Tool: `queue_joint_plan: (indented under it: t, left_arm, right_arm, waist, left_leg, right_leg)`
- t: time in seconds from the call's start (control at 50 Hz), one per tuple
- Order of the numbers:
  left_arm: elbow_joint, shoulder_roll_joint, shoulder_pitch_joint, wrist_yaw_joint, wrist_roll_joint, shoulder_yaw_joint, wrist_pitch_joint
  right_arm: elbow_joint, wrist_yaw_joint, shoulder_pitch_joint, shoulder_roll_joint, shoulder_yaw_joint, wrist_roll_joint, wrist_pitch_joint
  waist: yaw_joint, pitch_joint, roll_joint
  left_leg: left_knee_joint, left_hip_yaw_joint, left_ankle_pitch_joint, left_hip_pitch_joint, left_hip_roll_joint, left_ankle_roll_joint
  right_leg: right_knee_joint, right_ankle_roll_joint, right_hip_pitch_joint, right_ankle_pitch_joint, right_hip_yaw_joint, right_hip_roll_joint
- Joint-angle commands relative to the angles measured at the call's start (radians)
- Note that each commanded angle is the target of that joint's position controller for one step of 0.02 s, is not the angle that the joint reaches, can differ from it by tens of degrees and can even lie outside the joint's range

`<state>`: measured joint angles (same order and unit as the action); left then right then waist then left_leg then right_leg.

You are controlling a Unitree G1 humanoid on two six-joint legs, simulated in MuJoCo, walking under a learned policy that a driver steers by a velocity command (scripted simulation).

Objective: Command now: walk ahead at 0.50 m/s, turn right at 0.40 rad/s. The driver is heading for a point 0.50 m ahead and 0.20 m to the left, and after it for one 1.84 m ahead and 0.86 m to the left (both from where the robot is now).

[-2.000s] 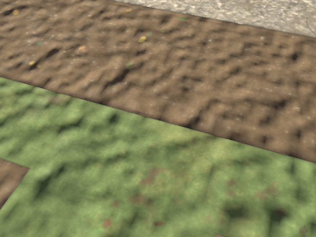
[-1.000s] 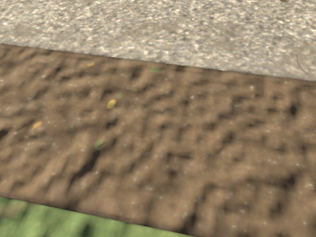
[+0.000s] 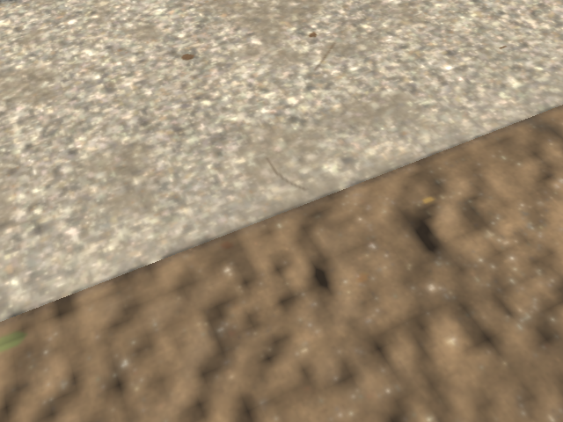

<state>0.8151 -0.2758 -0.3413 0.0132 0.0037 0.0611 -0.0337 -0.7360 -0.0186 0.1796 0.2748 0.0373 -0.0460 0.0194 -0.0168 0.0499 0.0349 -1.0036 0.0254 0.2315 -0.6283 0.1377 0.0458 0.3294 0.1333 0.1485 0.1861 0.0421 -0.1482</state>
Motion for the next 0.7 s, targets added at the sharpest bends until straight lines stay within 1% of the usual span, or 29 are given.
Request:
queue_joint_plan:
  t: [0.02, 0.06, 0.1, 0.16, 0.18, 0.2, 0.22, 0.24, 0.26, 0.28, 0.3, 0.32, 0.34, 0.36, 0.38, 0.4, 0.42, 0.44, 0.46, 0.48, 0.5, 0.52, 0.54, 0.56, 0.58, 0.6, 0.62, 0.66, 0.7]
  left_arm:
    - [-0.04, -0.125, -0.038, -0.002, -0.003, 0.028, -0.027]
    - [-0.021, -0.124, -0.079, -0.005, -0.003, 0.025, -0.032]
    - [-0.004, -0.128, -0.116, -0.01, 0.0, 0.023, -0.036]
    - [0.016, -0.133, -0.143, -0.017, 0.011, 0.018, -0.039]
    - [0.024, -0.135, -0.146, -0.021, 0.016, 0.017, -0.04]
    - [0.031, -0.138, -0.14, -0.024, 0.02, 0.016, -0.041]
    - [0.034, -0.143, -0.12, -0.028, 0.023, 0.015, -0.042]
    - [0.037, -0.151, -0.103, -0.032, 0.026, 0.015, -0.044]
    - [0.042, -0.161, -0.093, -0.033, 0.032, 0.017, -0.044]
    - [0.044, -0.164, -0.079, -0.033, 0.032, 0.016, -0.041]
    - [0.022, -0.138, -0.079, -0.034, 0.028, 0.004, -0.046]
    - [-0.003, -0.068, -0.172, -0.022, 0.0, -0.007, -0.05]
    - [-0.004, -0.116, -0.124, -0.021, 0.039, -0.002, -0.054]
    - [-0.023, -0.122, -0.045, -0.015, 0.037, -0.002, -0.059]
    - [-0.036, -0.117, 0.013, -0.009, 0.036, -0.008, -0.065]
    - [-0.046, -0.107, 0.033, -0.006, 0.038, -0.01, -0.06]
    - [-0.051, -0.098, 0.024, -0.005, 0.046, -0.014, -0.045]
    - [-0.051, -0.086, 0.014, -0.002, 0.048, -0.018, -0.031]
    - [-0.055, -0.078, 0.017, -0.001, 0.05, -0.022, -0.021]
    - [-0.063, -0.071, 0.034, 0.0, 0.049, -0.025, -0.014]
    - [-0.075, -0.067, 0.069, 0.001, 0.048, -0.027, -0.011]
    - [-0.091, -0.066, 0.115, -0.001, 0.045, -0.029, -0.009]
    - [-0.106, -0.062, 0.158, -0.003, 0.042, -0.031, -0.009]
    - [-0.116, -0.054, 0.19, -0.005, 0.039, -0.034, -0.009]
    - [-0.123, -0.047, 0.212, -0.006, 0.035, -0.038, -0.01]
    - [-0.129, -0.044, 0.232, -0.006, 0.03, -0.04, -0.01]
    - [-0.135, -0.046, 0.252, -0.007, 0.025, -0.041, -0.01]
    - [-0.148, -0.054, 0.292, -0.011, 0.018, -0.042, -0.012]
    - [-0.153, -0.068, 0.299, -0.018, 0.015, -0.042, -0.017]
  right_arm:
    - [0.052, -0.004, -0.023, 0.062, 0.015, 0.001, 0.0]
    - [0.064, -0.008, -0.08, 0.058, 0.012, 0.004, 0.004]
    - [0.08, -0.012, -0.139, 0.056, 0.008, 0.008, 0.009]
    - [0.102, -0.018, -0.208, 0.057, 0.004, 0.016, 0.017]
    - [0.107, -0.02, -0.217, 0.059, 0.004, 0.018, 0.019]
    - [0.107, -0.021, -0.209, 0.064, 0.005, 0.019, 0.021]
    - [0.097, -0.02, -0.175, 0.069, 0.008, 0.021, 0.023]
    - [0.076, -0.016, -0.114, 0.079, 0.014, 0.023, 0.024]
    - [0.043, -0.007, -0.016, 0.096, 0.024, 0.025, 0.027]
    - [-0.007, 0.003, 0.134, 0.109, 0.034, 0.021, 0.033]
    - [-0.041, 0.014, 0.295, 0.162, 0.05, 0.004, 0.039]
    - [-0.05, 0.014, 0.344, 0.281, 0.084, -0.003, 0.036]
    - [-0.051, -0.003, 0.256, 0.211, 0.07, 0.041, 0.026]
    - [-0.031, -0.006, 0.166, 0.172, 0.062, 0.049, 0.022]
    - [-0.027, -0.009, 0.128, 0.13, 0.053, 0.041, 0.023]
    - [-0.033, -0.006, 0.12, 0.116, 0.048, 0.039, 0.025]
    - [-0.044, -0.003, 0.116, 0.103, 0.042, 0.042, 0.029]
    - [-0.051, -0.002, 0.126, 0.11, 0.043, 0.044, 0.035]
    - [-0.059, -0.002, 0.142, 0.118, 0.047, 0.047, 0.041]
    - [-0.064, 0.0, 0.155, 0.129, 0.051, 0.049, 0.043]
    - [-0.067, 0.002, 0.165, 0.139, 0.054, 0.048, 0.043]
    - [-0.07, 0.004, 0.176, 0.144, 0.055, 0.048, 0.042]
    - [-0.074, 0.005, 0.192, 0.145, 0.056, 0.047, 0.04]
    - [-0.079, 0.006, 0.205, 0.145, 0.057, 0.048, 0.037]
    - [-0.082, 0.007, 0.218, 0.146, 0.059, 0.049, 0.034]
    - [-0.085, 0.01, 0.235, 0.148, 0.061, 0.05, 0.029]
    - [-0.087, 0.013, 0.25, 0.148, 0.062, 0.05, 0.023]
    - [-0.087, 0.022, 0.268, 0.147, 0.064, 0.045, 0.007]
    - [-0.077, 0.031, 0.26, 0.148, 0.067, 0.035, -0.006]
  waist:
    - [-0.004, -0.011, -0.078]
    - [-0.029, -0.009, -0.086]
    - [-0.053, -0.002, -0.084]
    - [-0.075, 0.021, -0.089]
    - [-0.072, 0.031, -0.094]
    - [-0.06, 0.037, -0.099]
    - [-0.036, 0.031, -0.103]
    - [-0.007, 0.003, -0.109]
    - [0.036, -0.051, -0.106]
    - [0.107, -0.128, -0.077]
    - [0.168, -0.229, -0.019]
    - [0.112, -0.311, 0.227]
    - [0.077, -0.263, 0.119]
    - [0.05, -0.128, 0.047]
    - [0.045, -0.067, -0.024]
    - [0.025, -0.031, -0.032]
    - [0.0, -0.026, -0.018]
    - [-0.01, -0.038, 0.004]
    - [-0.011, -0.044, 0.009]
    - [-0.011, -0.042, 0.011]
    - [-0.006, -0.032, 0.011]
    - [0.003, -0.005, 0.008]
    - [0.012, 0.007, 0.006]
    - [0.02, 0.002, 0.009]
    - [0.03, -0.017, 0.017]
    - [0.042, -0.042, 0.028]
    - [0.055, -0.061, 0.039]
    - [0.075, -0.076, 0.053]
    - [0.075, -0.075, 0.061]
  left_leg:
    - [0.117, -0.033, -0.134, -0.037, -0.012, 0.004]
    - [0.2, -0.035, -0.201, -0.052, -0.023, -0.007]
    - [0.268, -0.041, -0.235, -0.063, -0.039, -0.02]
    - [0.356, -0.069, -0.228, -0.058, -0.064, -0.057]
    - [0.383, -0.072, -0.209, -0.042, -0.072, -0.074]
    - [0.407, -0.076, -0.178, -0.012, -0.084, -0.093]
    - [0.433, -0.083, -0.138, 0.052, -0.105, -0.115]
    - [0.447, -0.096, -0.095, 0.145, -0.141, -0.136]
    - [0.46, -0.109, -0.056, 0.259, -0.182, -0.158]
    - [0.521, -0.116, -0.084, 0.432, -0.204, -0.185]
    - [0.53, 0.071, -0.024, 0.675, -0.05, -0.24]
    - [0.614, 0.61, 0.001, 0.911, 0.207, -0.406]
    - [0.718, 0.751, 0.001, 0.867, 0.202, -0.401]
    - [0.72, 0.588, 0.028, 0.731, 0.18, -0.385]
    - [0.744, 0.488, -0.059, 0.625, 0.135, -0.364]
    - [0.759, 0.418, -0.136, 0.553, 0.092, -0.342]
    - [0.776, 0.358, -0.201, 0.496, 0.05, -0.319]
    - [0.784, 0.325, -0.254, 0.471, 0.032, -0.317]
    - [0.79, 0.303, -0.294, 0.456, 0.018, -0.323]
    - [0.801, 0.284, -0.295, 0.44, 0.005, -0.326]
    - [0.815, 0.273, -0.274, 0.425, -0.007, -0.326]
    - [0.817, 0.262, -0.345, 0.414, -0.015, -0.321]
    - [0.802, 0.245, -0.456, 0.411, -0.025, -0.31]
    - [0.771, 0.22, -0.581, 0.415, -0.042, -0.288]
    - [0.733, 0.198, -0.686, 0.428, -0.059, -0.262]
    - [0.7, 0.19, -0.746, 0.449, -0.069, -0.238]
    - [0.674, 0.195, -0.773, 0.473, -0.074, -0.22]
    - [0.628, 0.225, -0.769, 0.517, -0.077, -0.201]
    - [0.573, 0.272, -0.745, 0.546, -0.071, -0.192]
  right_leg:
    - [-0.152, 0.112, -0.023, -0.311, 0.205, 0.255]
    - [-0.146, 0.092, -0.08, -0.348, 0.198, 0.259]
    - [-0.133, 0.083, -0.137, -0.387, 0.196, 0.271]
    - [-0.127, 0.073, -0.212, -0.438, 0.171, 0.299]
    - [-0.126, 0.067, -0.229, -0.459, 0.163, 0.313]
    - [-0.119, 0.058, -0.242, -0.501, 0.15, 0.326]
    - [-0.091, 0.044, -0.244, -0.599, 0.124, 0.33]
    - [-0.031, 0.027, -0.248, -0.757, 0.098, 0.327]
    - [0.092, 0.014, -0.257, -0.901, 0.07, 0.317]
    - [0.283, -0.003, -0.221, -0.923, 0.022, 0.284]
    - [0.551, -0.02, -0.044, -0.667, -0.011, 0.25]
    - [0.951, -0.084, 0.324, 0.015, -0.08, 0.043]
    - [1.016, -0.068, 0.451, 0.263, 0.034, 0.061]
    - [1.001, -0.068, 0.491, 0.183, 0.049, 0.125]
    - [0.946, -0.073, 0.479, 0.131, 0.037, 0.161]
    - [0.892, -0.082, 0.458, 0.122, 0.033, 0.185]
    - [0.842, -0.098, 0.415, 0.117, 0.029, 0.202]
    - [0.808, -0.114, 0.387, 0.118, 0.019, 0.205]
    - [0.782, -0.129, 0.385, 0.118, 0.006, 0.206]
    - [0.748, -0.143, 0.394, 0.104, -0.005, 0.21]
    - [0.706, -0.157, 0.412, 0.076, -0.015, 0.214]
    - [0.653, -0.172, 0.434, 0.043, -0.025, 0.214]
    - [0.596, -0.184, 0.441, 0.009, -0.035, 0.209]
    - [0.543, -0.191, 0.428, -0.028, -0.043, 0.197]
    - [0.5, -0.192, 0.408, -0.064, -0.049, 0.182]
    - [0.467, -0.189, 0.391, -0.096, -0.052, 0.166]
    - [0.44, -0.185, 0.381, -0.119, -0.051, 0.152]
    - [0.386, -0.178, 0.375, -0.124, -0.042, 0.127]
    - [0.315, -0.166, 0.346, -0.091, -0.02, 0.109]
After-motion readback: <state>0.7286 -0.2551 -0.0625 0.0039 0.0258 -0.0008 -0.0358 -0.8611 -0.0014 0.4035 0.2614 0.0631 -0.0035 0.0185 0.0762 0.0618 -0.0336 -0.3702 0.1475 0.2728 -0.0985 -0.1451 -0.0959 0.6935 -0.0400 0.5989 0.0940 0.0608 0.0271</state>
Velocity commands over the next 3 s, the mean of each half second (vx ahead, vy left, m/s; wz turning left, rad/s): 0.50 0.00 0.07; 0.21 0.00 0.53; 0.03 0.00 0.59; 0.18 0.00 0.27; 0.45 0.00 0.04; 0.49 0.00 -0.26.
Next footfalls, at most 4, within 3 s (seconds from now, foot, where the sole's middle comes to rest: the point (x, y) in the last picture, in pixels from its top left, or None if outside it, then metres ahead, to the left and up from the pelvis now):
0.28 left None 0.35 0.12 -0.78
0.78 right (311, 363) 0.61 0.00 -0.78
1.24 left None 0.43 0.16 -0.78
1.72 right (307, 387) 0.55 0.01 -0.78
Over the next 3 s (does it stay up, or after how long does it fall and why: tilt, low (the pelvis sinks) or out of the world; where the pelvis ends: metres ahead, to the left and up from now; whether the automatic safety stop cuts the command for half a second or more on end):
stays up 0.82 0.47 0.00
